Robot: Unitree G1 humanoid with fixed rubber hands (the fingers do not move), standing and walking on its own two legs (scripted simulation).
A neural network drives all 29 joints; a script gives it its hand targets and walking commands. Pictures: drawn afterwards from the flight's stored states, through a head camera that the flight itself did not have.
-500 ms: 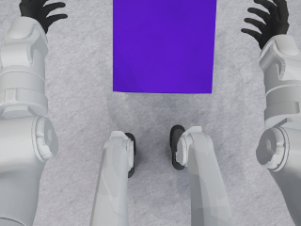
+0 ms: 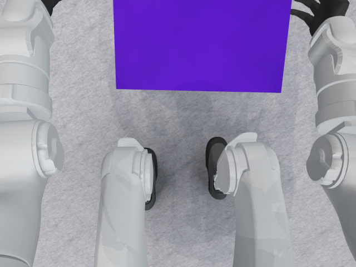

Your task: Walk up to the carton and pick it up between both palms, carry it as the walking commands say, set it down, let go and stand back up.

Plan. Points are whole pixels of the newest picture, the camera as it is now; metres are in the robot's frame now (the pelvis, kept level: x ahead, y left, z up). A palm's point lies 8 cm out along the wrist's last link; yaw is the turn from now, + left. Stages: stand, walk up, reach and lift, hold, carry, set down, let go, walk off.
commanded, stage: reach and lift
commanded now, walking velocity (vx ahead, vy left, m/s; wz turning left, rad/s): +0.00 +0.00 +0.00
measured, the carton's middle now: (194, 31) +0.53 -0.04 -0.28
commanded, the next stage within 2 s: none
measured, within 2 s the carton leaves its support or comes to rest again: neither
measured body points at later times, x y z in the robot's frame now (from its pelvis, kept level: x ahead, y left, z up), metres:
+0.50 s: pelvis -0.02 +0.00 -0.06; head +0.37 +0.00 +0.16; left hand +0.56 +0.22 -0.23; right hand +0.53 -0.24 -0.24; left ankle +0.08 +0.12 -0.39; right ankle +0.11 -0.12 -0.39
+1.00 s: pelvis -0.02 +0.00 -0.05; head +0.36 +0.00 +0.19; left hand +0.57 +0.18 -0.22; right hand +0.53 -0.23 -0.22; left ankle +0.08 +0.11 -0.39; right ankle +0.11 -0.12 -0.39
